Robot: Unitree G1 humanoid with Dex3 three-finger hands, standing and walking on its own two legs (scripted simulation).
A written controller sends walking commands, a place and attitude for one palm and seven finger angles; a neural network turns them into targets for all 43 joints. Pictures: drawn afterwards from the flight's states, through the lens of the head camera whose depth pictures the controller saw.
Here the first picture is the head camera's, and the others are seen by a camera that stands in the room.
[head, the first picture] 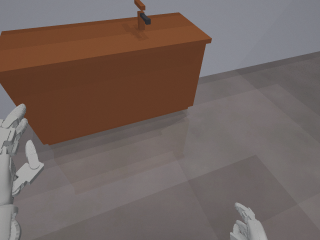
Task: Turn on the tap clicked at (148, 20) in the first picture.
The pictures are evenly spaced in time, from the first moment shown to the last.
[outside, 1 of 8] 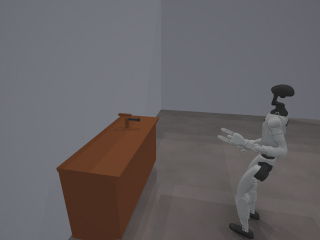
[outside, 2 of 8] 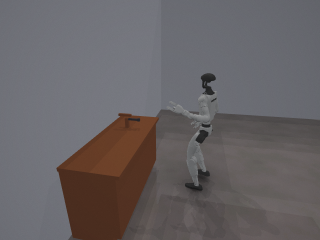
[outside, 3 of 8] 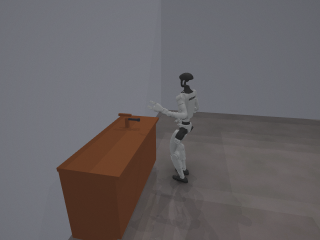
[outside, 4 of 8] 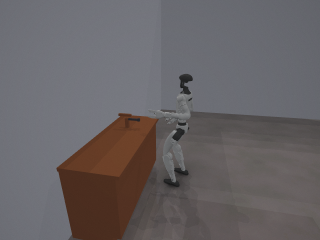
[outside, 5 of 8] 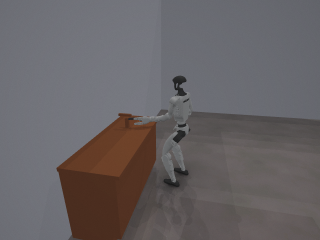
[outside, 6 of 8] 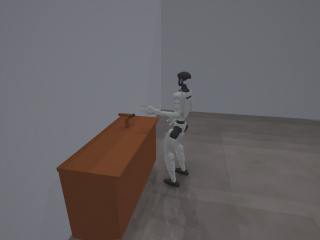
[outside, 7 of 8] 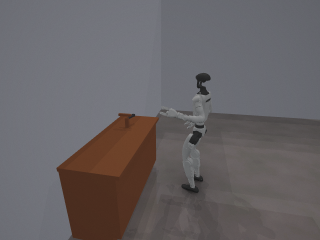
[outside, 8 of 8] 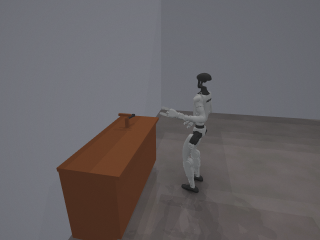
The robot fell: no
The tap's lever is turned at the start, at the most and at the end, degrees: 0 78 78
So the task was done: yes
